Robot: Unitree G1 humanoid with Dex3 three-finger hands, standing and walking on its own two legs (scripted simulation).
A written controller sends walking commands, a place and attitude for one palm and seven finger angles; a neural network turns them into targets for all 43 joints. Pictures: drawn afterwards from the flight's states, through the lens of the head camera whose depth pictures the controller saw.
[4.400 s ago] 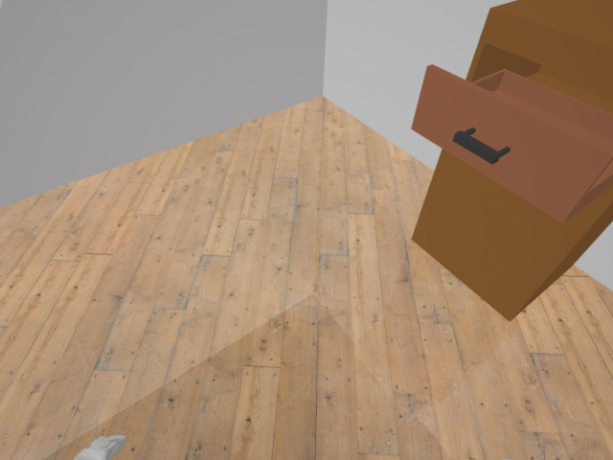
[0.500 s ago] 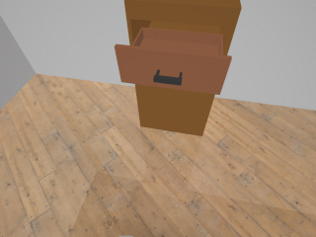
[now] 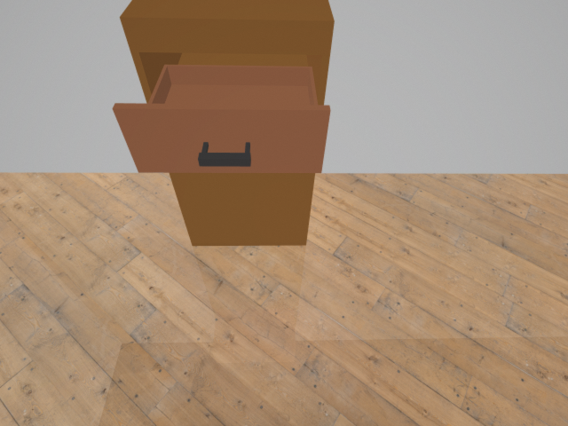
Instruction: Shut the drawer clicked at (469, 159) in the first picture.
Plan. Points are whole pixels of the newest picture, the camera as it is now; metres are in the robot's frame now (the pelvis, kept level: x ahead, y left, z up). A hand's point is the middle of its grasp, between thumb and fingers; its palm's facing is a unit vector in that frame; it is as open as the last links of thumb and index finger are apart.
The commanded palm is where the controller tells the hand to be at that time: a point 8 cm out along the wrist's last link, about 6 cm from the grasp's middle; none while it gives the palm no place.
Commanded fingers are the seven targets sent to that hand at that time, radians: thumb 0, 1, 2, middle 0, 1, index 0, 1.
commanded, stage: take the last steps up to it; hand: left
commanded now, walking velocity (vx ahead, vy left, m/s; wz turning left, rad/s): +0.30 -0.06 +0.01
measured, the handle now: (225, 153) +0.66 +0.13 -0.02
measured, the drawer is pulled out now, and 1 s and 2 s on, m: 0.24 0.24 0.24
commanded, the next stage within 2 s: come to a stop and stand still in 0.72 s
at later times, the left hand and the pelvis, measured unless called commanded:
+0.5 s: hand out of the picture +0.07 +0.09 -0.18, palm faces +0.17 -0.97 -0.15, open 7.3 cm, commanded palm none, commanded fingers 0.00 0.90 0.90 -0.20 -0.30 -0.20 -0.30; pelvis +0.15 -0.05 -0.01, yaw +5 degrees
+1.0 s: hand (220, 310) +0.36 +0.13 -0.17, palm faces +0.08 -0.96 -0.26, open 7.3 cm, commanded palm none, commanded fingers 0.00 0.90 0.90 -0.20 -0.30 -0.20 -0.30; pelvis +0.30 -0.07 -0.02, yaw +3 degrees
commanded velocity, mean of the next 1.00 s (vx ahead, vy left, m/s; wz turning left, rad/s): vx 0.14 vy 0.01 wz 0.02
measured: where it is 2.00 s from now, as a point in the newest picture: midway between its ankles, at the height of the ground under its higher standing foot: outside the picture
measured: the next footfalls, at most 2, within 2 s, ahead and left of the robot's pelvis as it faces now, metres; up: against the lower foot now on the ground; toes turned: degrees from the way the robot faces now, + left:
right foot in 0.06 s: +0.09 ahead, -0.15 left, +0.00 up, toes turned -7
left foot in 0.58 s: +0.30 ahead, +0.08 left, +0.00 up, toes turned +13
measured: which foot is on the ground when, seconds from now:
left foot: down 0.00-0.06, up 0.08-0.56, down 0.58-0.98, up 1.00-1.00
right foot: up 0.00-0.04, down 0.06-0.58, up 0.60-0.92, down 0.94-1.00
